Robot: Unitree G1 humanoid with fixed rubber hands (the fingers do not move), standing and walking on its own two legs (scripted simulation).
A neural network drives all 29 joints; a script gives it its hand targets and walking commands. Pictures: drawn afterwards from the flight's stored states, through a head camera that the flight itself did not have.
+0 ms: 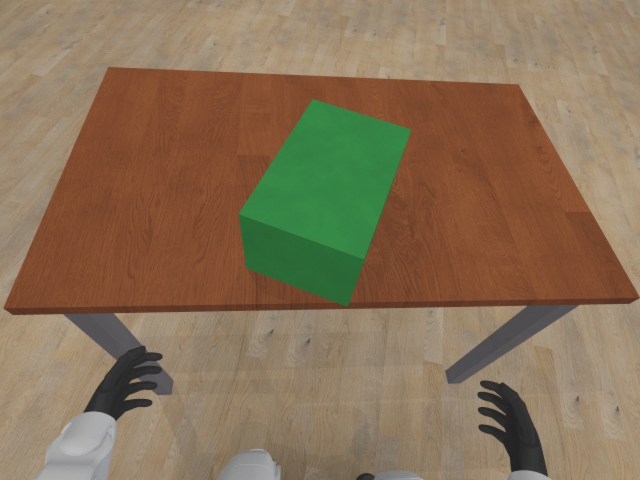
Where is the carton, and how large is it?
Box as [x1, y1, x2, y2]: [239, 99, 411, 306]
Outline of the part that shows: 313,99 239,213 245,261 247,268 347,306 411,129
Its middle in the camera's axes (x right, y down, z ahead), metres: +0.02 -0.06 +0.62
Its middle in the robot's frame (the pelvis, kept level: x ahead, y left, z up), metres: +0.50 +0.01 -0.01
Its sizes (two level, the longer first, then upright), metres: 0.266 0.171 0.141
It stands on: a table, 0.69 m high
